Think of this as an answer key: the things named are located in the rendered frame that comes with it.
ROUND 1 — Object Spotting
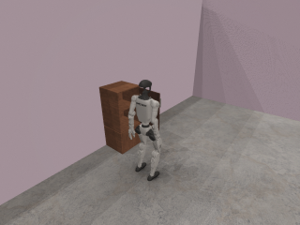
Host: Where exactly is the right robot thigh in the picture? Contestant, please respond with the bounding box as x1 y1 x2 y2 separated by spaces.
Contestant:
148 130 161 158

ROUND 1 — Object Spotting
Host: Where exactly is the right robot hand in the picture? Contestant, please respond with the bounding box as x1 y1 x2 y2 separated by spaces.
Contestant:
154 139 163 151

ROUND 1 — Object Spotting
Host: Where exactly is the right robot shin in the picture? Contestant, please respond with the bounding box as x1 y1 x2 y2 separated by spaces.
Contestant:
150 152 160 176

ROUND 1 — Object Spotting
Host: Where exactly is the robot left forearm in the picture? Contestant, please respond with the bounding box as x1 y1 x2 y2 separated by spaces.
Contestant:
127 115 134 129

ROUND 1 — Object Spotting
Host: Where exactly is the cupboard door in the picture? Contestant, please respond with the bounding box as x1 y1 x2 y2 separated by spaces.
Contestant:
139 87 160 131

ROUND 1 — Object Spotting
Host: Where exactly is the robot right forearm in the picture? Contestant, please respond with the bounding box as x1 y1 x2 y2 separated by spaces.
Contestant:
152 119 160 140

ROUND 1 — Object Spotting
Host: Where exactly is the left robot hand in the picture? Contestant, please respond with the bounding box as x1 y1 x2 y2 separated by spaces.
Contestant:
128 128 136 140

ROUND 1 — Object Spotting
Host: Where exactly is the robot right upper arm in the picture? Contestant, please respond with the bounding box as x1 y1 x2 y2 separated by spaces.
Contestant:
150 99 159 124

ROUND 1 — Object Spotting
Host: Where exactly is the robot left upper arm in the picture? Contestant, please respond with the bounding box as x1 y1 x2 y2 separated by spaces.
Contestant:
128 95 138 116

